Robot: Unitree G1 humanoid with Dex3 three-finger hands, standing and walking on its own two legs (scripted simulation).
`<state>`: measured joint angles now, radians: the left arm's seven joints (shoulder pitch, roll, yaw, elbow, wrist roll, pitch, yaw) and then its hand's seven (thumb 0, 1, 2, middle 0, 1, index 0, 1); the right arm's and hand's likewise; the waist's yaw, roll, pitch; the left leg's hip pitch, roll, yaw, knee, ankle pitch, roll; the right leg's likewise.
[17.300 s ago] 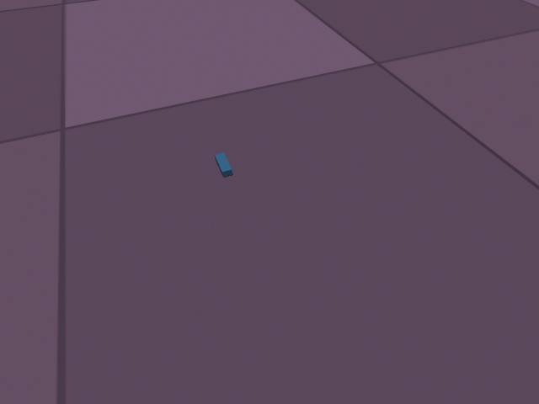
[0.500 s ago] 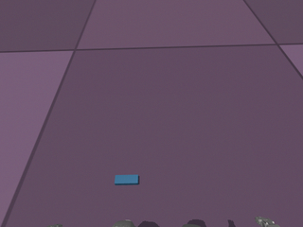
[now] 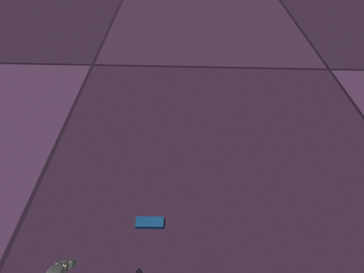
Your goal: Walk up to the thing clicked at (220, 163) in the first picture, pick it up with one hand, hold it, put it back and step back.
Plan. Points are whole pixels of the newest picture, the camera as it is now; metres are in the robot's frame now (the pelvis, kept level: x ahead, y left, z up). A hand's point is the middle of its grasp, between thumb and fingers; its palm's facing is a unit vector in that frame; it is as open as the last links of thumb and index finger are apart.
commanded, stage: walk up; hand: left
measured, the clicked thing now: (149, 222) +0.46 +0.18 -0.75
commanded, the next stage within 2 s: stand in 0.38 s
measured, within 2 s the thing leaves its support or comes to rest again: neither
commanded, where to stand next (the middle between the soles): +0.07 -0.03 m, yaw +0 degrees
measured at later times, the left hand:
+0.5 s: hand out of the picture +0.08 +0.25 -0.15, palm faces +0.03 -0.95 -0.32, open 7.4 cm
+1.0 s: hand out of the picture +0.10 +0.25 -0.15, palm faces +0.00 -0.94 -0.34, open 7.4 cm
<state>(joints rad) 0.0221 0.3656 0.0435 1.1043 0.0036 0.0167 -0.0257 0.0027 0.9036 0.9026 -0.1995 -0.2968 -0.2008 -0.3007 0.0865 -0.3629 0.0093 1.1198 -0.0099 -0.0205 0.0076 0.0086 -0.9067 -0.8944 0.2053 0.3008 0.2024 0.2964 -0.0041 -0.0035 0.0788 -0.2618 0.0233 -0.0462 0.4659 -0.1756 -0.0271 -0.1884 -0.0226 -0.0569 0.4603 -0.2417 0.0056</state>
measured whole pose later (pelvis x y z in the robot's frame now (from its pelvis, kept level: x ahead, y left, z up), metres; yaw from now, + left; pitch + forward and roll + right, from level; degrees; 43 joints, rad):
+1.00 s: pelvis +0.02 -0.01 +0.01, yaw +0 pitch -2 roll +0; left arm 0.08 0.35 0.02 1.15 0.01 -0.01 -0.01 0.00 0.90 0.90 -0.20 -0.30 -0.20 -0.30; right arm 0.08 -0.35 0.01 1.15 -0.02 -0.01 0.01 0.01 -0.91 -0.89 0.20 0.30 0.20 0.30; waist 0.00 0.01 0.06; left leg -0.16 0.02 -0.05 0.34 -0.15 -0.04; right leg -0.09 -0.02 -0.07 0.33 -0.21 0.01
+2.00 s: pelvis +0.03 +0.00 +0.01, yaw +0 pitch -2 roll +0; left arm 0.12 0.35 0.01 1.14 0.01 -0.01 -0.01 0.00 0.90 0.90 -0.20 -0.30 -0.20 -0.30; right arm 0.09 -0.35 0.01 1.15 -0.01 -0.01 0.01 0.01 -0.91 -0.89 0.20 0.30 0.20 0.30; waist 0.01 0.01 0.05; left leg -0.14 0.02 -0.04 0.32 -0.15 -0.03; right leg -0.07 -0.02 -0.06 0.31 -0.21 0.01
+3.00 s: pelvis +0.03 +0.00 +0.01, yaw +0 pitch -2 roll +0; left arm 0.13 0.36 0.02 1.11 0.02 0.00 -0.01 0.00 0.90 0.90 -0.20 -0.30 -0.20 -0.30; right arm 0.10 -0.35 0.01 1.13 -0.01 -0.01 0.00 0.01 -0.91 -0.89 0.20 0.30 0.20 0.30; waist 0.01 0.00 0.05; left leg -0.14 0.01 -0.04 0.33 -0.16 -0.02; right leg -0.06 -0.03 -0.05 0.32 -0.22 0.02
